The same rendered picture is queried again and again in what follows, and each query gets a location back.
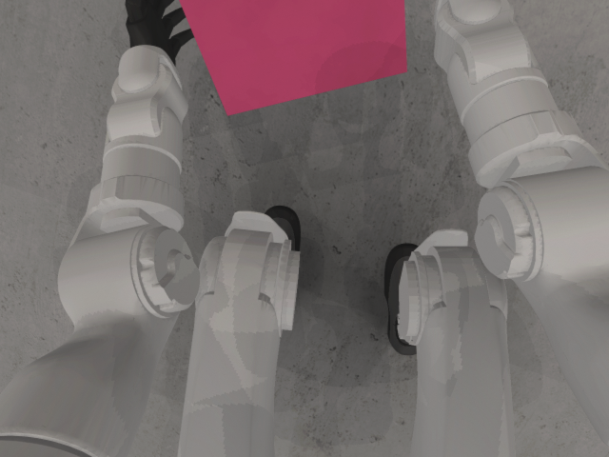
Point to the robot left foot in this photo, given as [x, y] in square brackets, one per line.
[288, 221]

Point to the carton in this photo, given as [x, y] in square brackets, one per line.
[265, 52]

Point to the robot right forearm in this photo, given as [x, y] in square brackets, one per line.
[511, 120]

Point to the robot left forearm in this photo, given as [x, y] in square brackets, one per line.
[142, 161]

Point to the left robot hand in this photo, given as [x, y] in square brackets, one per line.
[146, 26]

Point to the right robot upper arm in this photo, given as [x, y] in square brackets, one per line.
[549, 233]

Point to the right robot shin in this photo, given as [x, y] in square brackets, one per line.
[459, 238]

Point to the left robot upper arm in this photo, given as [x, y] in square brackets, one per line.
[123, 291]

